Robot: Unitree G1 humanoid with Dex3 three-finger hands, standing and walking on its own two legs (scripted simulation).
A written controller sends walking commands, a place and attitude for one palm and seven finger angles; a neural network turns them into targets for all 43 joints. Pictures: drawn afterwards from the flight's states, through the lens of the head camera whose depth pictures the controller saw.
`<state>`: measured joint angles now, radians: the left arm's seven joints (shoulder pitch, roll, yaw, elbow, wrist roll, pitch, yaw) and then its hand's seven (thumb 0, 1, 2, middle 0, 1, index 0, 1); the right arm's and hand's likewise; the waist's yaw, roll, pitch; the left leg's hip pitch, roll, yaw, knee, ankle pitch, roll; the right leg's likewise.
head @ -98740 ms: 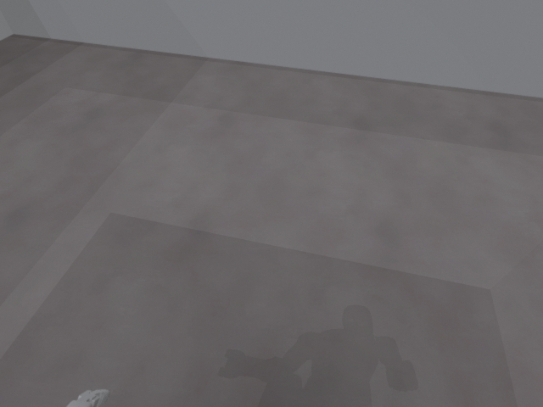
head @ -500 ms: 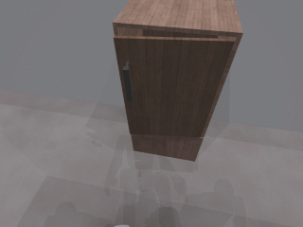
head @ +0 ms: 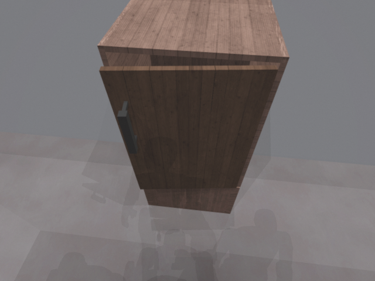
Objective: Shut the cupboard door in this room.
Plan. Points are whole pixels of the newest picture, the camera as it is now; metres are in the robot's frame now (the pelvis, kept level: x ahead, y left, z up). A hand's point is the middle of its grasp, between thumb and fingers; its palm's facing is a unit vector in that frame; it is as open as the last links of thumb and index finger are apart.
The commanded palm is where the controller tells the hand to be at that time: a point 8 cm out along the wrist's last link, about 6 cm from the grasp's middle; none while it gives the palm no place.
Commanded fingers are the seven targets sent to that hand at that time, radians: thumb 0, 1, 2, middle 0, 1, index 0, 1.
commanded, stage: come to a stop and stand still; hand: left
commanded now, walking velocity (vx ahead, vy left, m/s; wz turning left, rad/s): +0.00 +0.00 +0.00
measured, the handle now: (129, 128) +0.50 +0.18 +0.00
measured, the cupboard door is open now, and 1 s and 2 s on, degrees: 7 7 7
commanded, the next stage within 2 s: none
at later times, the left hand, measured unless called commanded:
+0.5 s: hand out of the picture +0.12 +0.18 -0.17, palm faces +0.06 -0.97 -0.24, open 7.4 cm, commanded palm none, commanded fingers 0.00 0.90 0.90 -0.20 -0.30 -0.20 -0.30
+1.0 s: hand out of the picture +0.05 +0.15 -0.17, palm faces +0.07 -0.98 -0.20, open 7.4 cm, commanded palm none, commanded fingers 0.00 0.90 0.90 -0.20 -0.30 -0.20 -0.30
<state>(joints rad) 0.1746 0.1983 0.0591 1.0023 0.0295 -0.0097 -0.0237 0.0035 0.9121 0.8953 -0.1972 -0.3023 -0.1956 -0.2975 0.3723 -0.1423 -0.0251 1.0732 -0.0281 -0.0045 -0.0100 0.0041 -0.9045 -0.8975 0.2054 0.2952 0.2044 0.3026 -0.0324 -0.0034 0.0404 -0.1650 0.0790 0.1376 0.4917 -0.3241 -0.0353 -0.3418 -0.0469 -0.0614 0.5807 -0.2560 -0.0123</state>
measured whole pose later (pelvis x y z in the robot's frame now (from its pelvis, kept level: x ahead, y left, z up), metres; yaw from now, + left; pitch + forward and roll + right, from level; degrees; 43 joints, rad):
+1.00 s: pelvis +0.00 -0.04 +0.00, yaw +2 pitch -3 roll -1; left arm 0.29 0.20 0.01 0.90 0.03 0.02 0.03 0.00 0.90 0.89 -0.20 -0.30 -0.20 -0.30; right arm 0.23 -0.17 -0.03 0.94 -0.02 0.03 0.00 0.01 -0.91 -0.90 0.20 0.29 0.20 0.30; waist 0.01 -0.01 0.04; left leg -0.31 -0.02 0.03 0.55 -0.19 0.06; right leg -0.22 0.02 -0.04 0.54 -0.27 -0.02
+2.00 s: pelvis -0.06 +0.01 +0.00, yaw +2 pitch -3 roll -2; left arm 0.44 0.12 0.02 1.06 0.04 0.02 0.03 0.00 0.91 0.89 -0.20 -0.30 -0.20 -0.30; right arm 0.26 -0.14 -0.05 1.08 -0.01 0.05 -0.01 0.01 -0.91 -0.90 0.20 0.29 0.20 0.30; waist 0.01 -0.02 0.02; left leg -0.36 -0.08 0.07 0.48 -0.25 0.05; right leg -0.29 -0.02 0.02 0.49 -0.29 0.01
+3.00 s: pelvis -0.11 +0.08 +0.01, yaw -4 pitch +1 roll +0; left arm 0.26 0.18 0.05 1.03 0.03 0.05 0.01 0.02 0.94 0.89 -0.20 -0.30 -0.20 -0.30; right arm 0.32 -0.07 -0.03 1.10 -0.02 -0.01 -0.04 0.00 -0.91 -0.90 0.20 0.29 0.20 0.30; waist -0.03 -0.06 0.06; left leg -0.26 0.01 0.10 0.43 -0.19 0.05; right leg -0.38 -0.04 -0.02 0.83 -0.37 0.01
